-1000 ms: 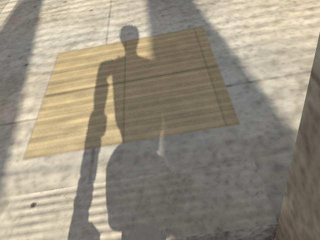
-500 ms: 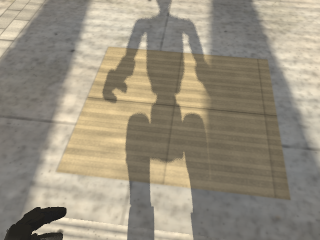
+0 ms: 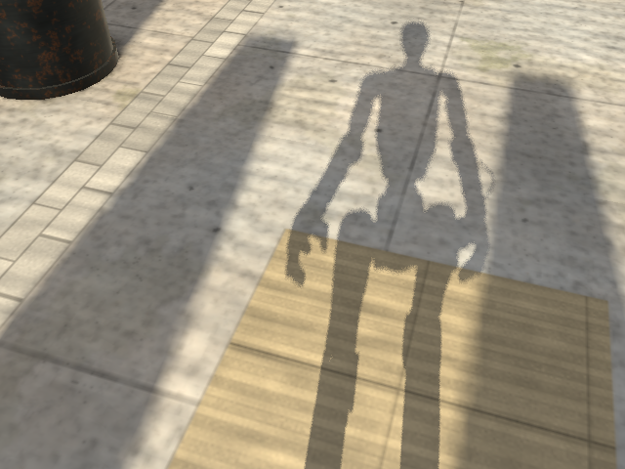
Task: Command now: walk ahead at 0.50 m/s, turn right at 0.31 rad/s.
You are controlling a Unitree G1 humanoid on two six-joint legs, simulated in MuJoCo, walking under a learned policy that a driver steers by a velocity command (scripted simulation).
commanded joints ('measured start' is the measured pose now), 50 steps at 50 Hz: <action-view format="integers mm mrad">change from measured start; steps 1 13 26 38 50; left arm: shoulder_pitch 82 218 1 -320 -64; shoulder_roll -132 106 22 18 69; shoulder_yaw -44 31 34 44 68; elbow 63 -65 -276 -394 -233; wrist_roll -5 -53 -65 -61 -8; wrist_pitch -24 -44 5 27 -34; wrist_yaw -15 8 -11 -69 -30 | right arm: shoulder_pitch -114 -328 28 128 74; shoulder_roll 95 -27 -26 -183 -123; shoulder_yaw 54 29 -18 -64 -61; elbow -231 -335 -91 -17 -110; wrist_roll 11 67 -8 22 53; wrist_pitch -35 -29 -53 -3 -4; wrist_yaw -1 -67 -77 -106 -104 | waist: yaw -90 6 -61 -122 -84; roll -65 -143 40 -24 -90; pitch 114 91 94 197 -1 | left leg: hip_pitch -434 90 460 616 -63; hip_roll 21 52 270 333 204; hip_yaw -32 159 49 268 -11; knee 343 -1142 -1501 -1517 -415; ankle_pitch -115 -9 63 423 -161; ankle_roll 19 -214 -53 -78 -155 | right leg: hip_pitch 264 438 -129 -14 525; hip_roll -164 -200 -177 -143 -307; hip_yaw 627 420 217 49 379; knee -714 -930 237 -437 -895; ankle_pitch -44 256 386 488 579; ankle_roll -163 -175 40 -14 -183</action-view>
